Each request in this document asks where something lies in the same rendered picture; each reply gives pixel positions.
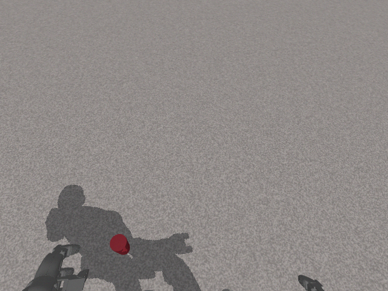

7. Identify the left robot arm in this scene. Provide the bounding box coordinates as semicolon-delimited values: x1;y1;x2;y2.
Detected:
22;275;58;291

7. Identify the right robot hand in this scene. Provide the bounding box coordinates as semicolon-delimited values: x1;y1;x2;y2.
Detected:
298;275;324;291

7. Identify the cup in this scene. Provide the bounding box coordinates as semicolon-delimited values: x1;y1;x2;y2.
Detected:
110;234;130;255

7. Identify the left robot hand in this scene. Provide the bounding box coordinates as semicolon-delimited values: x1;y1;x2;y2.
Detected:
34;244;89;291

